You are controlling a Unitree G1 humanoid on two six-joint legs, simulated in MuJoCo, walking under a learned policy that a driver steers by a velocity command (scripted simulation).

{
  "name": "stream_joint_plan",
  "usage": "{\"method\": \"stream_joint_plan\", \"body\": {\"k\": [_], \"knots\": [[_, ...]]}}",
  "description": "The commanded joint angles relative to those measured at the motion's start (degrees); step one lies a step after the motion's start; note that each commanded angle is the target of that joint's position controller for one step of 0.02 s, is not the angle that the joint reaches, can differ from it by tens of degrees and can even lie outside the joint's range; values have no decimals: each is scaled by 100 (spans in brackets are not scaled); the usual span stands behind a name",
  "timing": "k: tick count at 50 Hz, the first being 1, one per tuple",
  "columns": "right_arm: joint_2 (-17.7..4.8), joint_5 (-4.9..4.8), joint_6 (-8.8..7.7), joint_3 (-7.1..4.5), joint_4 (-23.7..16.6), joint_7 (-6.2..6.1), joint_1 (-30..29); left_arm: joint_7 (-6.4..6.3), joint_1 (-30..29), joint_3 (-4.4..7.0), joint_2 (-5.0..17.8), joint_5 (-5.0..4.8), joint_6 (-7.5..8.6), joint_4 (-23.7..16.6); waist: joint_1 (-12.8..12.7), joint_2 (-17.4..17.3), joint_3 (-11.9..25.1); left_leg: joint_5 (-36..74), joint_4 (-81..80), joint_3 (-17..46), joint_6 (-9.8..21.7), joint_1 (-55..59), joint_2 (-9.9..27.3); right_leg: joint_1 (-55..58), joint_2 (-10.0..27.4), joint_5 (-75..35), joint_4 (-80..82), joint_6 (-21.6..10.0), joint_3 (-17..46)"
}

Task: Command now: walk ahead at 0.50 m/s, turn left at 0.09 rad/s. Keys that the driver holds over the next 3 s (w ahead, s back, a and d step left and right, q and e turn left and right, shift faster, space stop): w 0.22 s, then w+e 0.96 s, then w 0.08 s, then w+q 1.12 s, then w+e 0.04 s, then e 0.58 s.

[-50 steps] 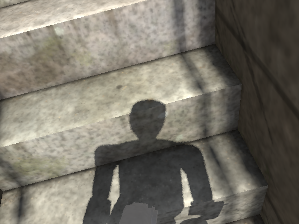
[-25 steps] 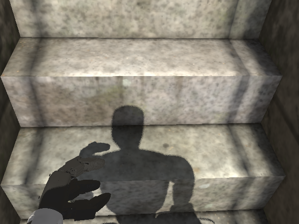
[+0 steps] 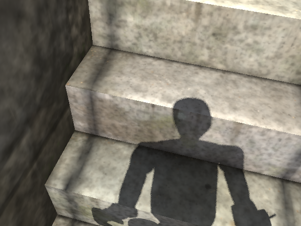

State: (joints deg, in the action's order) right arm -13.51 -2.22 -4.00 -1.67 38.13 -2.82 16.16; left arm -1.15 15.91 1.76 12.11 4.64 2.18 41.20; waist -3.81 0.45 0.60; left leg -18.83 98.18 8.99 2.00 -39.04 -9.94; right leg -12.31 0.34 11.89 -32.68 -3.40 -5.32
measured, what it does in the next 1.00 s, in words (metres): climbs: left foot 0.21 m higher, then right foot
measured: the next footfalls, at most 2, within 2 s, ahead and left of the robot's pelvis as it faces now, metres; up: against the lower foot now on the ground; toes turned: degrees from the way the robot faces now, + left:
left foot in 0.34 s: +0.24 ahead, +0.23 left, +0.21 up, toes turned +9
right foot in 0.92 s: +0.27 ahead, -0.10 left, +0.21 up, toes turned -14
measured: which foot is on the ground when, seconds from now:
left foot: up 0.00-0.32, down 0.34-0.92, up 0.94-1.00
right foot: down 0.00-0.38, up 0.40-0.90, down 0.92-1.00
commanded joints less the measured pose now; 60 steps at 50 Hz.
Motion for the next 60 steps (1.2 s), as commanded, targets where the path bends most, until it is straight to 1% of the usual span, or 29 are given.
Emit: {"method": "stream_joint_plan", "body": {"k": [1, 3, 7, 12, 15, 16, 17, 18, 19, 20, 21, 22, 24, 26, 27, 30, 32, 38, 40, 44, 46, 47, 48, 49, 50, 52, 55, 57, 60], "knots": [[547, -37, -29, 186, -209, 199, 1625, -33, 292, 91, 212, -137, -73, 351, 1066, 729, -51, -1031, 4808, 758, -145, -2616, 142, 716, 2242, -3706, 551, -999, 1604], [345, -18, 210, 215, -398, 213, 941, -171, 19, 209, 651, -394, -156, 399, 967, 600, -582, -845, 4301, 520, -399, -3067, 845, -146, 2252, 286, 1673, -938, 2039], [311, 39, 330, 305, -853, 30, -1052, -249, 473, 275, 861, -174, 16, 446, 240, -243, -1109, -58, 3110, 382, -725, -3626, 1221, -394, 2053, 625, 2029, -1056, 1455], [1014, 58, 115, 669, -1505, 34, -1944, -432, 2061, 112, 229, -313, 79, 1213, -247, 1072, -1095, -1019, 3440, 80, -493, -6162, 1963, 1938, 1963, -913, 1798, -741, 1397], [1097, 175, 167, 768, -1813, 437, -2943, -394, 604, 258, 681, -532, -162, 667, 133, 163, -502, 75, -1022, -1397, -196, -822, 2144, -1665, 1357, -2487, 2900, -776, 486], [733, 39, 202, 621, -1773, 468, -2487, -306, 1394, 286, 1151, -715, -50, 1148, 359, 557, 217, -943, -2091, -2516, -170, 874, 1365, -1341, 1130, -4080, 2780, -1084, 477], [474, -227, 306, 406, -1653, 248, -1501, -306, 1607, 357, 1595, -790, -4, 1150, 804, 1368, 1210, -2240, -2319, -1602, 48, 2346, 1050, -673, 1388, -7383, 1632, -1056, 880], [3, -47, 466, 163, -1457, 91, -32, -228, 1205, 468, 2035, -911, 122, 1252, 1861, 1548, 2182, -1321, -3731, -899, 165, 3387, 996, 183, 1446, -8735, 657, -698, 906], [-686, 295, 562, -120, -877, -69, 695, -141, 854, 370, 1629, -815, 219, 903, 1999, 154, 2469, -2323, -4795, 741, 752, 4047, 1709, -1022, 759, -8507, -1329, -343, 649], [-1211, 790, 554, -238, -565, -210, 925, -12, 336, 338, 1013, -914, 316, 809, 1834, -1373, 2531, -1990, -7025, 3605, 1367, 4165, 2703, -1817, -7, -3361, -3586, -62, 1208], [-1369, 1020, 307, -311, 145, -165, 1503, 53, -372, 297, 340, -989, 335, 500, 1677, -2144, 2447, -1322, -7425, 4614, 1329, 4055, 3235, -2692, -518, -1601, -6280, 17, 1978], [-812, 983, 118, -133, -157, 28, 595, 81, -1537, 134, -26, -804, 301, -568, 1338, -1616, 1788, 183, -7077, 3589, 705, 3294, 3260, -3178, -607, -1080, -7692, 62, 2059], [15, 730, 17, -54, 140, 81, -619, -138, -1261, 16, -292, -406, -88, -910, 673, -376, 274, 2063, -6478, 2210, 217, 1918, 3443, -3882, -804, -1203, -8955, -152, 2459], [350, 314, -2, 29, 50, 139, -1413, -139, 461, 238, 153, -436, -402, -781, -341, -1067, -238, 1047, -6365, 619, 92, 1375, 3276, -4390, -721, -286, -9640, 172, 2263], [445, 311, 1, 62, 59, 177, -1611, -180, 652, 243, 254, -457, -496, -862, -536, -1100, -447, 1218, -6523, 152, 69, 1155, 3237, -4401, -702, -182, -9585, 239, 2150], [218, 463, 30, 61, 54, 117, -1598, -276, 716, 253, 507, -407, -597, -937, -921, -518, -612, 1311, -6931, -1072, 129, 827, 3001, -4376, -661, -1096, -9320, 352, 1756], [-164, 701, 176, 16, 110, 104, -1166, -505, -142, 198, 300, -518, -489, -1103, -523, -660, -587, 2042, -7204, -1422, 529, 1216, 3063, -4608, -815, -1296, -9836, 546, 959], [-315, 671, 220, -64, 165, 92, -1193, -426, 462, 420, 623, -620, -461, -706, -650, -1525, -76, -139, -8201, -2043, 368, 2317, 2719, -3615, -136, -821, -8487, 950, 307], [-865, 607, 275, -240, 165, -105, -1614, -295, 546, 424, 545, -541, -629, -729, -895, -1685, 14, -336, -8639, -2215, 194, 2770, 2789, -2602, 448, -155, -6455, 752, 281], [-736, 197, 294, -170, -22, -337, -2154, 25, 1212, 337, 138, -165, -616, -119, -1054, -1103, -181, 2660, -7283, -2176, 564, 3641, 3087, -1118, 620, 1078, -1383, -398, -75], [-638, -178, 402, -108, -339, -168, -1887, 326, 1656, 329, 331, -267, -428, -85, -932, 350, -324, 2401, -4018, -2256, 67, 3674, 2681, -1126, 345, -1253, 1174, -966, 187], [32, -207, 452, -7, -402, -242, -1348, 474, 269, 274, 473, -142, -313, -278, 47, 1839, -836, -371, -2390, -2056, -101, 2228, 1933, -1438, -160, -2353, 21, -1002, 360], [311, -26, 300, -28, -620, -151, -1097, 458, 142, 139, 485, -31, -203, -453, 816, 2938, -550, -1369, 145, -1372, -698, 970, 1098, -1186, -178, -5934, -777, -940, 1851], [318, 113, 88, -13, -783, 70, -1045, 437, 279, 87, 647, 43, -176, -687, 722, 3201, 356, -1347, 1927, -1022, -1019, 182, 540, -734, 490, -5473, -84, -1420, 3317], [188, 106, -42, -6, -807, 184, -1206, 443, 775, 172, 973, 53, -45, -529, 491, 2458, 1150, -969, 2167, -782, -879, -149, 613, -226, 1147, -2476, 518, -1938, 3989], [609, 357, -202, 279, -1067, 257, -2530, 138, 1581, 393, 1175, -400, 242, -68, -382, 166, 639, 555, 1856, -357, -436, -1846, 991, 378, 1444, 1295, 822, -1804, 4893], [-106, 331, -235, 61, -950, 217, -2252, -190, 1867, 434, 892, -137, 377, 123, -406, 302, 720, 1433, 1723, 53, -159, -2115, 798, 1354, 1519, 2288, 1482, -1683, 5751], [167, 126, -331, 213, -898, 103, -2569, -295, 1803, 388, 766, -10, 259, 104, -322, 194, 98, 812, 2646, -102, -153, -3297, 772, 1461, 1727, 1209, 1433, -1739, 5348], [800, 150, -179, 332, -783, 41, -2200, -208, 2286, 250, 505, -242, 72, 527, -176, 392, -672, -256, 4930, -532, -163, -4903, 747, 1437, 1412, -209, 1350, -1644, 3891]]}}
Over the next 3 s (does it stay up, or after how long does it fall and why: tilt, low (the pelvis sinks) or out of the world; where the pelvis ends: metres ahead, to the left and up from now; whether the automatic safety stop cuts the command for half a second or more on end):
stays up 0.76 -0.07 0.75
